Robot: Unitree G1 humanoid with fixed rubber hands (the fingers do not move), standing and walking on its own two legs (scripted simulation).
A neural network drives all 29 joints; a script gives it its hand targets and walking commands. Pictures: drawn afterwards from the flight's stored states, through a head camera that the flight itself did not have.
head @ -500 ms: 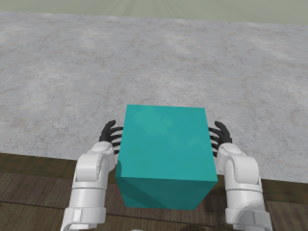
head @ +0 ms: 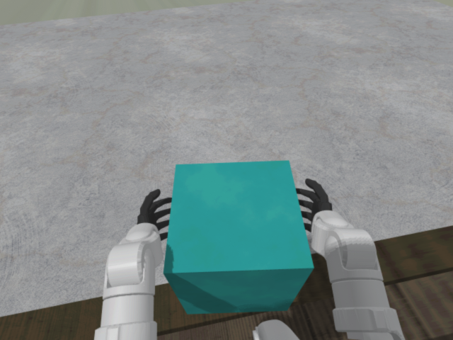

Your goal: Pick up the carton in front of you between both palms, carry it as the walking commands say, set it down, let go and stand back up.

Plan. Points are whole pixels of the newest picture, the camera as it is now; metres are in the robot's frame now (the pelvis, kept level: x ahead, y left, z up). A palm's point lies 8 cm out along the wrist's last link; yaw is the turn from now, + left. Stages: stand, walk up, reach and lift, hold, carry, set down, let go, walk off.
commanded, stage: carry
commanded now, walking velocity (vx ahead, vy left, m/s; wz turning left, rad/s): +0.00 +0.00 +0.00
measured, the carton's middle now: (234, 242) +0.32 -0.03 -0.01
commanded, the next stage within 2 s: none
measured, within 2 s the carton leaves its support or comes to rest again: neither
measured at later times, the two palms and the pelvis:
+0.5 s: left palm (171, 177) +0.63 +0.12 -0.13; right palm (266, 165) +0.65 -0.18 -0.14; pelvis +0.34 -0.05 -0.19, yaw +2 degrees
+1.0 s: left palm (176, 147) +1.00 +0.14 -0.31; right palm (242, 139) +1.00 -0.17 -0.31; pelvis +0.69 -0.01 -0.37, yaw +1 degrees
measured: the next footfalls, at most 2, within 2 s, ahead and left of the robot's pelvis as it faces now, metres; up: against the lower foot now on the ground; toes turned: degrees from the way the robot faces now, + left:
right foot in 0.26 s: +0.34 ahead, -0.10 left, -0.18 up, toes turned +0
left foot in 0.74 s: +0.63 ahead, +0.05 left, -0.35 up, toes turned +2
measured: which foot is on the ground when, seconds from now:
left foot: down 0.00-0.26, up 0.28-0.72, down 0.74-1.00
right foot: up 0.00-0.24, down 0.26-0.74, up 0.76-1.00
